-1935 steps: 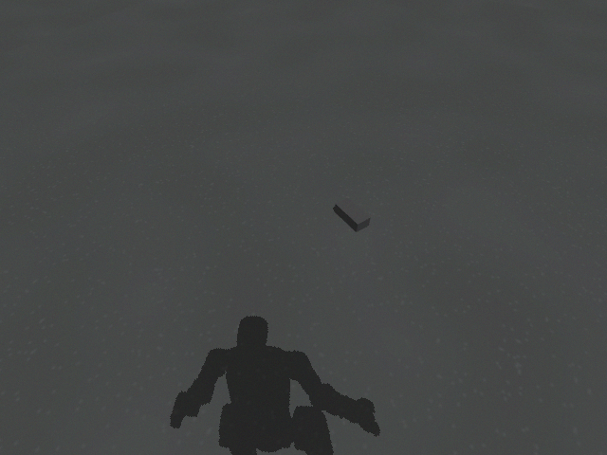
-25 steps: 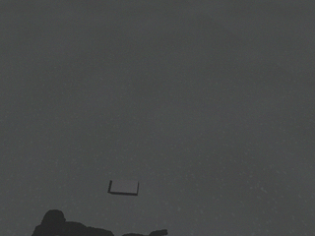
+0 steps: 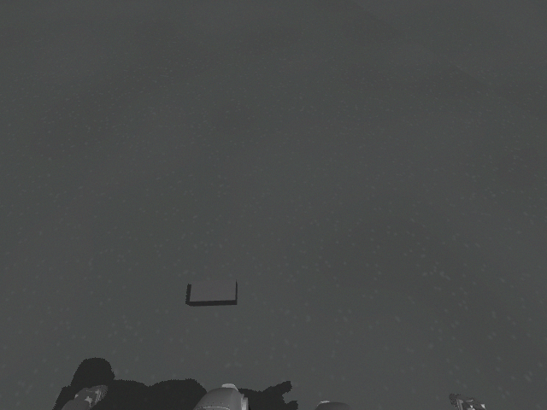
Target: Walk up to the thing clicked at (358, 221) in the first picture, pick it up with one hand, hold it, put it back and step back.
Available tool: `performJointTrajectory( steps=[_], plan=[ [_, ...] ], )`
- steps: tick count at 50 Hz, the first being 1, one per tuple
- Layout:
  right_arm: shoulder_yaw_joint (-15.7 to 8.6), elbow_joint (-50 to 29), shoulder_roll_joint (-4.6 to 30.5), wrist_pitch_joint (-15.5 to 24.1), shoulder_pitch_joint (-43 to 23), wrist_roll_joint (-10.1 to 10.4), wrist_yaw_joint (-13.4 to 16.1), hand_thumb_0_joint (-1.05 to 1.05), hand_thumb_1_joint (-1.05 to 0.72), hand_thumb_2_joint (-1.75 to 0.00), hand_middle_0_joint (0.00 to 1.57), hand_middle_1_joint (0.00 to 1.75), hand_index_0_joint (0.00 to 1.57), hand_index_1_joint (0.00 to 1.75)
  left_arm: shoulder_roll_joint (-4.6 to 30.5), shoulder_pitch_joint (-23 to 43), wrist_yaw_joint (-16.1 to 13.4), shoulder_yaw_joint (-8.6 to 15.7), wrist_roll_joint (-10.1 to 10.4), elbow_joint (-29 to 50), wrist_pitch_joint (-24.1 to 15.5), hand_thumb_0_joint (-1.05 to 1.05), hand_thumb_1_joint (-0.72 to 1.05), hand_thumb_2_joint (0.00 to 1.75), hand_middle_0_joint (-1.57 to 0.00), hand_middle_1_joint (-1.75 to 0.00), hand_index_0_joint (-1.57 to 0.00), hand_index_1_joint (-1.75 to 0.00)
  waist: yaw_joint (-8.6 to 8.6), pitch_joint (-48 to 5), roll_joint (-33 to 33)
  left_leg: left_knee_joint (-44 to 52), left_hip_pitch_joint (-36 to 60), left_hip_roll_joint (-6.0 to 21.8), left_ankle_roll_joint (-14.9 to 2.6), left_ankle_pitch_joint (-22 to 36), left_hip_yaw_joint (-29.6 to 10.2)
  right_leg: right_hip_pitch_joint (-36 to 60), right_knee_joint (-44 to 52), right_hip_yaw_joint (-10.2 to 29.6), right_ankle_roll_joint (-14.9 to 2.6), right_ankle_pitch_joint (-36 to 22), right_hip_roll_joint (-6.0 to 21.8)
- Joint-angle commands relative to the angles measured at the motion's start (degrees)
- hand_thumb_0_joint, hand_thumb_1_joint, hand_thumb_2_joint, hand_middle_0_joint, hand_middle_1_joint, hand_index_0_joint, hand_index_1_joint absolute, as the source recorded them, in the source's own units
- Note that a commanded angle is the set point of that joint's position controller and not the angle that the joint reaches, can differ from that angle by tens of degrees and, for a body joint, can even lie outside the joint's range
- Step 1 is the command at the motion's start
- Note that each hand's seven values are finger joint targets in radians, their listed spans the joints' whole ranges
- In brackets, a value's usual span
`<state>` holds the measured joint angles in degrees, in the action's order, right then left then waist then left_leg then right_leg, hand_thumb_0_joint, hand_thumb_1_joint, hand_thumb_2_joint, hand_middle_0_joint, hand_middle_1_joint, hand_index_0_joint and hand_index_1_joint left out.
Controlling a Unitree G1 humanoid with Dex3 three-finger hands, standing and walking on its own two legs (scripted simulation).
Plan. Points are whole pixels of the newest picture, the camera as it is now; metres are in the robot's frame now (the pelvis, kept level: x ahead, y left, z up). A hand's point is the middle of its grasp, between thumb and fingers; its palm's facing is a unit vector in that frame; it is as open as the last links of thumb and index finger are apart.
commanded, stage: step back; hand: left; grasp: from above
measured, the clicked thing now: (214, 292) +0.55 +0.24 -0.72
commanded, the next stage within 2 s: none
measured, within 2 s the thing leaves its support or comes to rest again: neither
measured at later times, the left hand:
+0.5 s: hand out of the picture -0.02 +0.30 -0.14, palm faces +0.05 -0.92 -0.38, open 7.4 cm
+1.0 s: hand out of the picture -0.17 +0.26 -0.12, palm faces +0.02 -0.90 -0.43, open 7.4 cm
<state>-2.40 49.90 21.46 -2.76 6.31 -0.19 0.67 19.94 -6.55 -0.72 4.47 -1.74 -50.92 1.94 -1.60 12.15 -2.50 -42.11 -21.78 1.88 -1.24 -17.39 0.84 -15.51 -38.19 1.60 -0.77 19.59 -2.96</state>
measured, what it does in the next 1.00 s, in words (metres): walks backwards: left foot, then right foot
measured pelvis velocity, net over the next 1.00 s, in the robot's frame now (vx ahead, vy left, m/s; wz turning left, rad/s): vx -0.29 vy -0.01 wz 0.04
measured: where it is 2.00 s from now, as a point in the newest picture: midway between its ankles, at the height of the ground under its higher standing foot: outside the picture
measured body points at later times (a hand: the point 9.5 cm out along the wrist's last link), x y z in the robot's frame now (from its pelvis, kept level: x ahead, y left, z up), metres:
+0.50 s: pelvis -0.13 +0.02 +0.01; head -0.07 +0.05 +0.46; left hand -0.03 +0.34 -0.11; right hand -0.02 -0.29 -0.09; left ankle -0.09 +0.13 -0.72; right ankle -0.13 -0.12 -0.63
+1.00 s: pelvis -0.29 -0.01 +0.01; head -0.23 -0.02 +0.45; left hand -0.18 +0.30 -0.09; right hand -0.20 -0.33 -0.12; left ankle -0.30 +0.11 -0.69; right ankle -0.23 -0.14 -0.72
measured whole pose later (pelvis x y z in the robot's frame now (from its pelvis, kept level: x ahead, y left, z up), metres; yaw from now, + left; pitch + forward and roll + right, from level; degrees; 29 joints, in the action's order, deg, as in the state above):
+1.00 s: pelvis -0.29 -0.01 +0.01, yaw +2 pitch -2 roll +1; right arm -2.8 49.6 23.1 -3.1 11.8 -0.4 1.2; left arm 20.5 -8.5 -1.3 4.0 -2.4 -44.5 2.4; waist 0.1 9.4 -1.2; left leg -50.8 -19.8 -3.6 0.6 -28.4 -3.8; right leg -20.0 -38.0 -0.5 0.1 15.8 2.3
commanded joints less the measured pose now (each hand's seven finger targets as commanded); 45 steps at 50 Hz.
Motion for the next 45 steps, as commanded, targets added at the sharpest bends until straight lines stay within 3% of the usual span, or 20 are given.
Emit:
performJointTrajectory(
  steps=[1,3,5,11,14,15,16,17,18,21,28,32,34,35,36,37,38,40,41,45],
  plan=[
    [-3.75,-3.87,12.37,0.35,-0.14,0.05,1.47,0.0,-0.9,-0.9,0.2,0.3,0.2,0.3,20.38,-0.71,-0.57,5.25,-0.19,7.22,-2.25,0.0,0.9,0.9,-0.2,-0.3,-0.2,-0.3,3.46,-11.53,14.55,-27.7,-3.95,-7.14,1.25,-19.44,-10.3,-2.36,18.3,31.79,-19.4,-26.59,27.19],
    [-3.35,-1.98,11.86,0.47,3.71,0.81,1.29,0.0,-0.9,-0.9,0.2,0.3,0.2,0.3,15.41,3.45,-1.05,4.01,0.69,8.17,-1.95,0.0,0.9,0.9,-0.2,-0.3,-0.2,-0.3,0.55,-10.23,7.85,-31.16,-3.94,-8.72,1.29,-12.14,-12.06,-2.68,15.66,17.36,-14.21,-27.76,18.38],
    [-2.92,-1.83,11.63,1.08,5.22,0.61,1.32,0.0,-0.9,-0.9,0.2,0.3,0.2,0.3,14.32,4.03,-1.21,3.96,0.1,8.99,-1.62,0.0,0.9,0.9,-0.2,-0.3,-0.2,-0.3,0.93,-11.37,9.88,-29.04,-4.23,-9.08,1.99,-10.61,-10.12,0.07,13.62,12.23,-11.87,-27.62,15.27],
    [-2.66,-3.4,10.68,1.51,4.26,-0.34,1.01,0.0,-0.9,-0.9,0.2,0.3,0.2,0.3,14.64,-1.79,-1.49,3.71,-0.27,9.73,-0.82,0.0,0.9,0.9,-0.2,-0.3,-0.2,-0.3,4.11,-15.37,14.47,-2.66,-2.32,-4.22,1.95,-12.38,-4.6,12.14,9.29,12.21,-11.67,-31.05,16.33],
    [-3.48,-0.91,10.38,2.22,10.08,-0.97,0.46,0.0,-0.9,-0.9,0.2,0.3,0.2,0.3,15.46,1.14,-0.78,3.28,0.74,10.97,0.1,0.0,0.9,0.9,-0.2,-0.3,-0.2,-0.3,0.37,-16.89,13.07,16.4,8.81,-4.33,0.28,2.26,-0.1,6.16,4.47,10.05,-8.34,-24.71,14.09],
    [-4.11,-1.32,12.09,2.55,9.02,-1.63,0.41,0.0,-0.9,-0.9,0.2,0.3,0.2,0.3,13.7,-0.14,-0.57,2.6,0.87,11.06,0.41,0.0,0.9,0.9,-0.2,-0.3,-0.2,-0.3,0.84,-16.34,8.7,19.08,12.34,-0.93,-0.93,6.8,-6.09,0.01,1.83,9.49,-5.2,-17.37,11.43],
    [-5.29,-2.29,17.11,2.75,7.95,-2.75,0.31,0.0,-0.9,-0.9,0.2,0.3,0.2,0.3,11.22,-1.02,-0.49,2.06,1.16,11.51,0.51,0.0,0.9,0.9,-0.2,-0.3,-0.2,-0.3,0.72,-15.97,-3.79,21.33,16.01,11.55,-5.53,11.87,-22.67,-11.09,-7.51,6.3,-2.07,-1.25,3.7],
    [-5.94,-3.3,22.0,2.51,5.05,-1.95,-0.22,0.0,-0.9,-0.9,0.2,0.3,0.2,0.3,12.76,2.73,-1.32,3.17,1.29,11.57,0.36,0.0,0.9,0.9,-0.2,-0.3,-0.2,-0.3,-1.56,-13.42,-11.66,24.83,5.97,20.77,-14.52,17.9,-31.51,-10.59,-19.73,4.76,-0.21,17.39,-3.24],
    [-6.05,-3.54,21.47,2.88,3.6,-2.26,-0.04,0.0,-0.9,-0.9,0.2,0.3,0.2,0.3,13.53,4.16,-1.81,3.52,0.34,10.94,0.31,0.0,0.9,0.9,-0.2,-0.3,-0.2,-0.3,-1.82,-11.76,-8.58,24.79,2.81,22.19,-17.24,19.46,-33.44,-10.27,-28.87,10.42,-0.31,18.17,-2.97],
    [-3.83,-4.86,14.92,3.03,-2.88,-1.96,0.86,0.0,-0.9,-0.9,0.2,0.3,0.2,0.3,12.89,-3.73,-1.32,3.64,1.61,7.56,0.33,0.0,0.9,0.9,-0.2,-0.3,-0.2,-0.3,4.01,-11.07,-4.76,19.38,7.11,13.52,-11.67,24.95,-16.45,-13.68,-36.25,10.48,-0.36,9.7,-3.33],
    [-4.6,-5.43,14.66,2.97,4.01,-1.29,1.31,0.0,-0.9,-0.9,0.2,0.3,0.2,0.3,11.98,-3.78,-0.23,3.28,0.63,8.42,0.09,0.0,0.9,0.9,-0.2,-0.3,-0.2,-0.3,-0.67,-15.28,-6.17,15.22,21.2,13.84,-14.49,27.05,-14.94,-13.65,-20.67,6.05,3.24,10.84,-0.7],
    [-4.71,-7.01,15.71,1.95,1.3,-1.55,0.98,0.0,-0.9,-0.9,0.2,0.3,0.2,0.3,11.4,-7.86,0.15,3.36,0.74,6.37,-0.29,0.0,0.9,0.9,-0.2,-0.3,-0.2,-0.3,0.73,-17.61,-10.03,13.35,16.28,12.76,-11.57,25.06,-12.99,-3.26,-2.29,0.75,1.38,7.51,1.92],
    [-4.75,-7.37,16.38,1.06,-0.8,-0.96,0.82,0.0,-0.9,-0.9,0.2,0.3,0.2,0.3,11.05,-13.44,0.42,3.61,0.5,3.4,-0.62,0.0,0.9,0.9,-0.2,-0.3,-0.2,-0.3,3.5,-18.8,-9.34,10.03,9.44,10.19,-8.34,20.21,-10.43,6.75,12.89,-2.32,-0.35,-3.96,1.57],
    [-3.97,-7.61,14.42,0.78,-0.39,-0.43,0.75,0.0,-0.9,-0.9,0.2,0.3,0.2,0.3,13.13,-13.6,0.32,4.13,-0.33,3.42,-1.0,0.0,0.9,0.9,-0.2,-0.3,-0.2,-0.3,3.34,-17.42,-5.43,7.34,2.31,7.45,-5.28,12.14,-9.65,10.15,14.79,2.21,-1.48,-5.96,3.57],
    [-3.08,-8.59,10.72,0.77,0.52,-0.03,0.59,0.0,-0.9,-0.9,0.2,0.3,0.2,0.3,17.95,-12.65,0.38,5.38,-1.08,4.56,-1.35,0.0,0.9,0.9,-0.2,-0.3,-0.2,-0.3,2.91,-14.82,9.64,-2.83,-10.38,-1.52,-0.73,-4.06,-6.32,11.22,17.01,20.03,-5.07,-3.89,14.65],
    [-3.73,-9.19,11.09,0.74,-3.24,0.15,1.77,0.0,-0.9,-0.9,0.2,0.3,0.2,0.3,24.52,-7.97,0.32,6.57,-0.84,6.92,-0.93,0.0,0.9,0.9,-0.2,-0.3,-0.2,-0.3,6.22,-11.78,20.05,-17.09,-8.77,-7.56,1.38,-18.45,-6.86,-3.78,21.37,31.04,-15.84,-6.85,26.65],
    [-4.32,-8.35,13.1,0.65,-3.15,0.01,1.97,0.0,-0.9,-0.9,0.2,0.3,0.2,0.3,22.72,-5.11,0.06,5.97,-0.57,8.43,-1.32,0.0,0.9,0.9,-0.2,-0.3,-0.2,-0.3,4.69,-8.12,15.95,-24.92,-6.61,-5.98,1.84,-17.57,-11.77,-9.6,21.9,31.13,-16.88,-9.13,27.23],
    [-3.63,-5.58,11.9,1.08,2.51,0.64,1.56,0.0,-0.9,-0.9,0.2,0.3,0.2,0.3,16.54,1.89,-0.54,4.19,-0.27,9.43,-1.61,0.0,0.9,0.9,-0.2,-0.3,-0.2,-0.3,0.13,-8.24,8.43,-28.12,-6.17,-9.05,0.96,-10.58,-11.89,-5.9,14.56,13.52,-11.17,-22.54,16.86],
    [-3.32,-4.94,11.28,1.17,4.36,0.59,1.63,0.0,-0.9,-0.9,0.2,0.3,0.2,0.3,16.23,3.2,-0.64,4.5,-0.56,9.71,-1.46,0.0,0.9,0.9,-0.2,-0.3,-0.2,-0.3,-0.41,-8.76,11.17,-29.05,-5.31,-9.32,1.49,-9.45,-10.01,-5.93,13.92,10.94,-10.54,-21.73,16.01],
    [-2.87,-5.69,10.91,1.46,3.67,-0.13,1.52,0.0,-0.9,-0.9,0.2,0.3,0.2,0.3,14.97,-1.85,-1.38,4.02,-0.91,10.19,-1.13,0.0,0.9,0.9,-0.2,-0.3,-0.2,-0.3,3.64,-11.0,12.44,-18.24,-7.32,-7.0,2.63,-12.15,-7.16,6.15,10.96,10.19,-11.2,-26.85,16.59]
  ],
)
